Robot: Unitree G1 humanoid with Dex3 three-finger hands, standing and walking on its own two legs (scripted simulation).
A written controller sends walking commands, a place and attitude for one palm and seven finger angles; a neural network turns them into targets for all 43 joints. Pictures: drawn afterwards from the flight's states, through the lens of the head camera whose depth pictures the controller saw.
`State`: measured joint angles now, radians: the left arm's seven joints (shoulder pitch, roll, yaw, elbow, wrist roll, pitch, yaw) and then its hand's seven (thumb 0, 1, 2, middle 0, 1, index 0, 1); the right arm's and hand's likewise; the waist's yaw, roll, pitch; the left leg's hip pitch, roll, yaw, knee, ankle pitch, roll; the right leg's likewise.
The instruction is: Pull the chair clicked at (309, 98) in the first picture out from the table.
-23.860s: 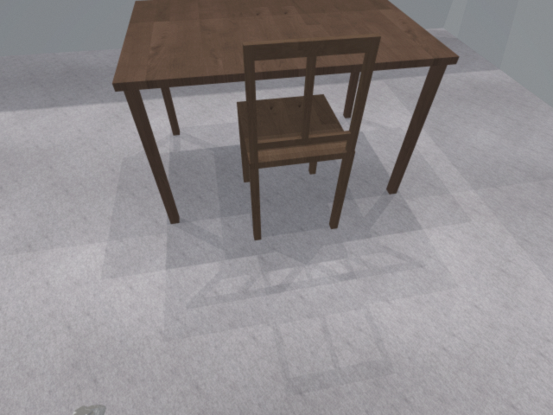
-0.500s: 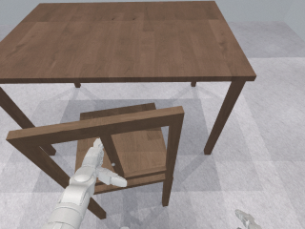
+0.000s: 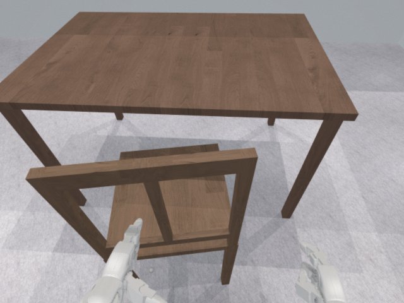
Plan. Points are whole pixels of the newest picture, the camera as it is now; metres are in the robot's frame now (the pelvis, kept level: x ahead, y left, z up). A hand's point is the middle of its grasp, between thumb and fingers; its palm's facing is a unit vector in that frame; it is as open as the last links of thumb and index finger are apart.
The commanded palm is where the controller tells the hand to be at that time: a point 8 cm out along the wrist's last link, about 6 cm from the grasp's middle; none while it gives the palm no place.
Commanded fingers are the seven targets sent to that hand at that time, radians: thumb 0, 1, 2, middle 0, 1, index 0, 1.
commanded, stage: draw the fingers out of the gap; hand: left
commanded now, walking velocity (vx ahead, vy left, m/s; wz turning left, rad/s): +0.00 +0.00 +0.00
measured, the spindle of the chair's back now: (160, 213) +0.33 +0.11 -0.04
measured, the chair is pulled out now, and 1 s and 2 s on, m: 0.20 0.20 0.20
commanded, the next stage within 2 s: draw the hand back to the body in 0.12 s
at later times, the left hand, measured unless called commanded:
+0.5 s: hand (126, 269) +0.18 +0.14 +0.05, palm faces -0.03 -1.00 -0.07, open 17.5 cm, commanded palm +0.15 +0.19 +0.05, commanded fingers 0.00 -0.55 0.20 0.00 0.00 0.00 0.00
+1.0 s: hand (60, 261) +0.17 +0.21 +0.11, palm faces +0.25 -0.90 -0.36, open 15.4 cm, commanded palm +0.14 +0.26 +0.14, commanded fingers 0.00 0.14 0.53 -0.09 -0.14 -0.09 -0.14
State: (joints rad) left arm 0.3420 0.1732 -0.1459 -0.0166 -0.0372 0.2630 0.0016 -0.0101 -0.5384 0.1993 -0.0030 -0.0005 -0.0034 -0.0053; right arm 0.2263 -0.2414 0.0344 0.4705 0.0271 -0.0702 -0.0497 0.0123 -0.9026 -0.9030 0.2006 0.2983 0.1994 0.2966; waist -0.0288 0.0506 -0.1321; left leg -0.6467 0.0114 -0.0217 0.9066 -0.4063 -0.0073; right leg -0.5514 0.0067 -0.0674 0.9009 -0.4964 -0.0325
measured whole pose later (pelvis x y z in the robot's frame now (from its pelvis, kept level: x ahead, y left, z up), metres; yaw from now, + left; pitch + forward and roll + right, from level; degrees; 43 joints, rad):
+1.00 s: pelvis +0.00 +0.00 +0.02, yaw -1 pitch +1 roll -1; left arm 0.62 0.31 0.11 -0.40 -0.06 -0.02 0.13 -0.01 -0.19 0.37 -0.05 -0.07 -0.05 -0.08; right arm 0.22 -0.23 0.02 0.58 0.02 -0.15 -0.12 0.01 -0.90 -0.90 0.20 0.30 0.20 0.30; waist 0.04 0.06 -0.05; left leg -0.43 0.02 -0.02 0.75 -0.35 -0.01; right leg -0.33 0.02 -0.06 0.71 -0.41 -0.03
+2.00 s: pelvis +0.02 +0.00 +0.05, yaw -2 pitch -4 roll -1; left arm 0.48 0.36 0.35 -0.42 -0.09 -0.05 0.11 0.02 0.89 0.90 -0.21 -0.30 -0.21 -0.31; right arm 0.16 -0.23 0.01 0.67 0.01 -0.11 -0.08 0.01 -0.90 -0.90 0.20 0.30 0.20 0.30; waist 0.07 0.06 0.02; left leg -0.14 0.04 0.02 0.45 -0.24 -0.01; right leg -0.03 0.04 -0.03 0.37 -0.27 -0.03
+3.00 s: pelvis -0.08 +0.04 +0.03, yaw -2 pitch +0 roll -2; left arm 0.55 0.44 0.43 -0.57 -0.04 -0.17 0.17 0.02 0.89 0.90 -0.21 -0.30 -0.21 -0.31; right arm 0.17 -0.22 0.00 0.59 0.00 -0.12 -0.09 0.01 -0.90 -0.90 0.20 0.30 0.20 0.30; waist 0.01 0.03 0.05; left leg -0.46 0.03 0.03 0.61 -0.16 0.04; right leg -0.38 0.03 -0.01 0.57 -0.21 0.01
